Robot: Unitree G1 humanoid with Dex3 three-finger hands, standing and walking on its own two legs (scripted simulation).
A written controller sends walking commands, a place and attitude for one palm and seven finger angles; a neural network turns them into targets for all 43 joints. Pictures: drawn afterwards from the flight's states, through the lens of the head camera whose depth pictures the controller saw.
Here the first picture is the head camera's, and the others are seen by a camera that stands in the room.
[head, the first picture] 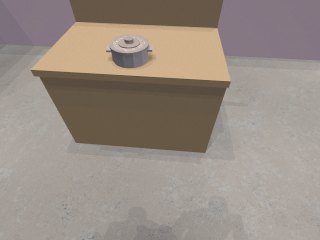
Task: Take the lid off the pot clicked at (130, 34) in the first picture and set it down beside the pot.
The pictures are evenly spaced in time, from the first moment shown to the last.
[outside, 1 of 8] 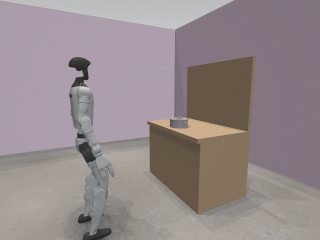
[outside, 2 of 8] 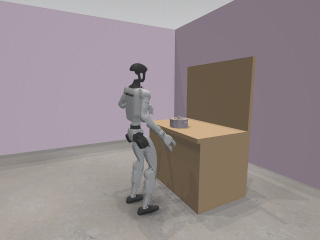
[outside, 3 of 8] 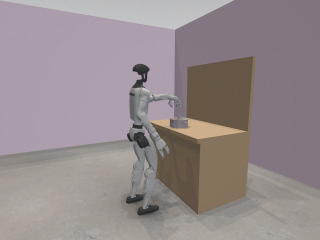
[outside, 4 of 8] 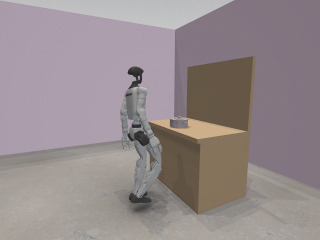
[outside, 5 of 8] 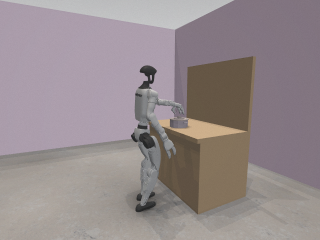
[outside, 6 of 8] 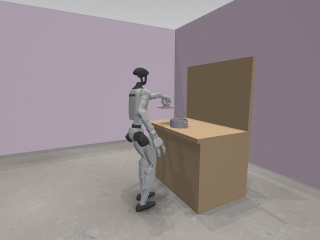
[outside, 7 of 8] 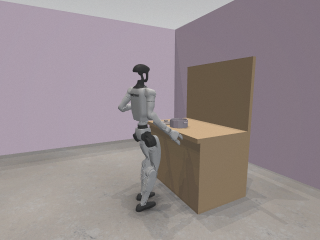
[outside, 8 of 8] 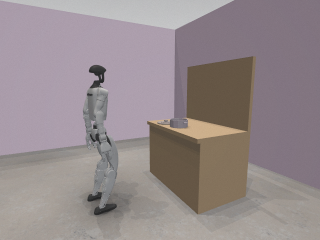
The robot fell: no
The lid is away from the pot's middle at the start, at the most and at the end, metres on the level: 0.00 0.24 0.23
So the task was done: yes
